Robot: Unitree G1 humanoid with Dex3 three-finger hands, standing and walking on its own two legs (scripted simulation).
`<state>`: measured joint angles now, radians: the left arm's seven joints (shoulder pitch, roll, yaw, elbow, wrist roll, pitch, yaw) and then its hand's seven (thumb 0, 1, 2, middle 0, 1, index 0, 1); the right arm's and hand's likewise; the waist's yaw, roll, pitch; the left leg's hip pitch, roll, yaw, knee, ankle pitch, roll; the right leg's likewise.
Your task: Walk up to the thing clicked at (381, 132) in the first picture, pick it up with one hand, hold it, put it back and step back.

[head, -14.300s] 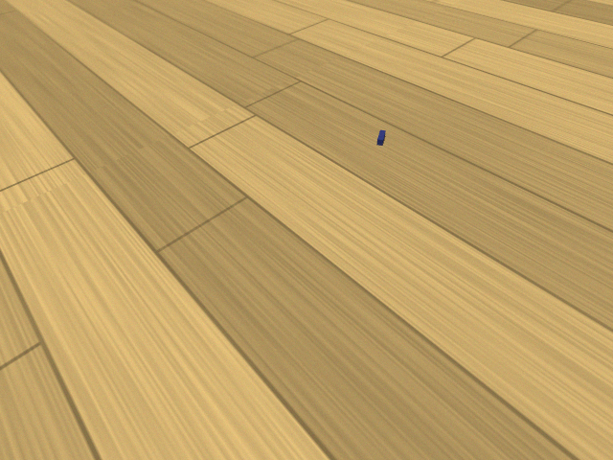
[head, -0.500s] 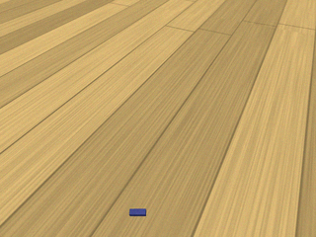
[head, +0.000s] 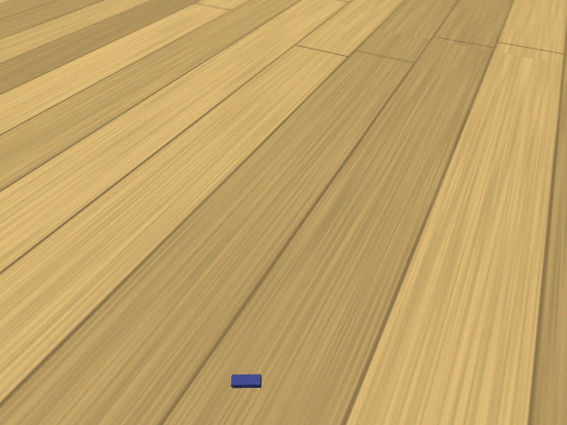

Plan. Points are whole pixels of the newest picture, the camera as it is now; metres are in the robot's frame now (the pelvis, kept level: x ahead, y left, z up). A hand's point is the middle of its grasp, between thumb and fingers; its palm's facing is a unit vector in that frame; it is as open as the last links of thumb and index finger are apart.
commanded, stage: rise first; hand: left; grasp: from above
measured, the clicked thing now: (246, 381) +0.40 +0.17 -0.76
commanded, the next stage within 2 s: none
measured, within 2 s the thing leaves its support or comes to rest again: neither
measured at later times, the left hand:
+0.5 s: hand out of the picture +0.14 +0.25 -0.21, palm faces -0.11 -0.91 -0.39, open 12.0 cm
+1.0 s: hand out of the picture +0.12 +0.26 -0.29, palm faces -0.28 -0.81 -0.52, open 12.1 cm
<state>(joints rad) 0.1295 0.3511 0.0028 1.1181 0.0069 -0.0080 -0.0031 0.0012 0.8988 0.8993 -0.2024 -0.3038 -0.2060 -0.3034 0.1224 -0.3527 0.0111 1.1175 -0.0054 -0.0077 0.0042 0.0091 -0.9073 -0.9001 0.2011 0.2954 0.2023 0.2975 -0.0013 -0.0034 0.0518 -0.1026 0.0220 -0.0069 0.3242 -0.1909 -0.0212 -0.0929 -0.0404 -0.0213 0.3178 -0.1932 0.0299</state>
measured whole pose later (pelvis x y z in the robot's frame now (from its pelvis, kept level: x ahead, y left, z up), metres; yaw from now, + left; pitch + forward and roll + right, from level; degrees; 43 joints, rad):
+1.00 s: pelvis -0.03 +0.01 -0.15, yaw +0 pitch +24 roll -2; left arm 0.22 0.33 0.11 0.45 0.36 0.14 0.03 -0.01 -0.23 0.67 -0.48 -0.68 -0.46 -0.70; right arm 0.14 -0.24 -0.03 0.53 0.00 -0.17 0.00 0.01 -0.97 -0.92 0.20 0.30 0.20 0.30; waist -0.03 0.00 -0.16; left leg -1.19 0.03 -0.05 1.39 -0.61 -0.02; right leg -1.16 -0.04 -0.02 1.35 -0.60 0.04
